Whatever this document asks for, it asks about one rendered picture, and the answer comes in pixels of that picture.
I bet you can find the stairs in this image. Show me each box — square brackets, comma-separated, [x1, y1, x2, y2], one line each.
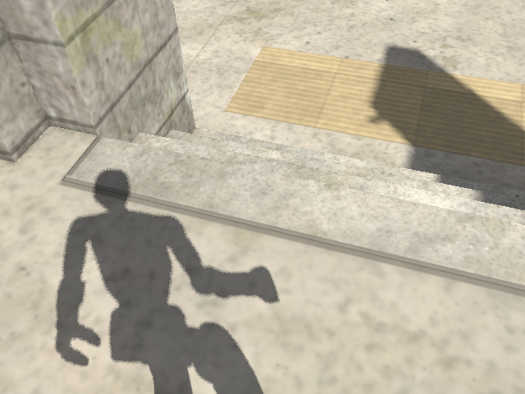
[132, 127, 525, 225]

